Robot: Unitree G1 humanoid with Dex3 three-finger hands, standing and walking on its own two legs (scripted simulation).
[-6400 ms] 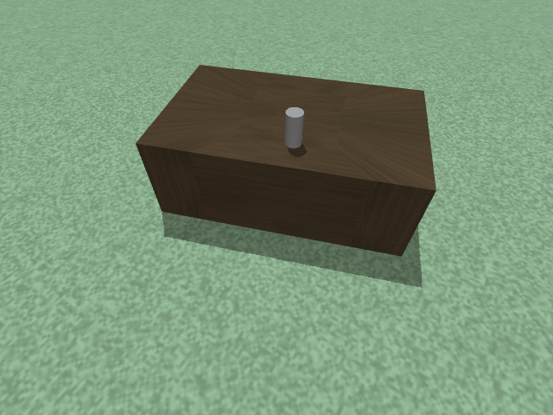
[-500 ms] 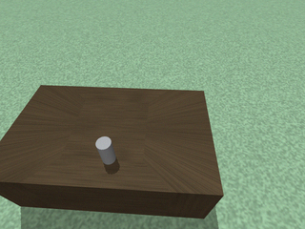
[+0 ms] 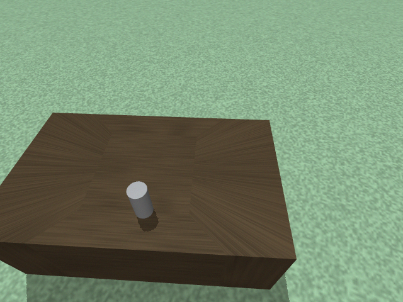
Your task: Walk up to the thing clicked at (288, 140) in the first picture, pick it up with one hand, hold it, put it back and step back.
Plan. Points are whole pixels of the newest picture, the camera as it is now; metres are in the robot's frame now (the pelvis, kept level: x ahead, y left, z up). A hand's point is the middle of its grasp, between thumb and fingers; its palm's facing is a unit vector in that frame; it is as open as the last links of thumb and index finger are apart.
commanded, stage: stand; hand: left
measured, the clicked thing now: (140, 200) +0.50 +0.23 -0.29
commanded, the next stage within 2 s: go down in 0.08 s
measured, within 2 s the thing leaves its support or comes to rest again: neither
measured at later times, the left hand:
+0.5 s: hand out of the picture +0.15 +0.25 -0.14, palm faces +0.04 -0.94 -0.33, open 12.9 cm
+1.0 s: hand out of the picture +0.16 +0.27 -0.13, palm faces +0.06 -0.95 -0.32, open 17.5 cm
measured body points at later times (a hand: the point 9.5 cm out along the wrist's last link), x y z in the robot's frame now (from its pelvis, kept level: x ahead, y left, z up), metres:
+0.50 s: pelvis -0.02 +0.01 -0.02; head +0.03 +0.00 +0.43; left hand +0.14 +0.30 -0.12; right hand +0.15 -0.28 -0.12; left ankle -0.05 +0.15 -0.75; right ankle +0.03 -0.11 -0.75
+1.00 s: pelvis +0.00 +0.04 -0.03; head +0.03 +0.04 +0.42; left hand +0.15 +0.32 -0.11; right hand +0.16 -0.24 -0.12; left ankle -0.05 +0.15 -0.75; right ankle +0.03 -0.11 -0.75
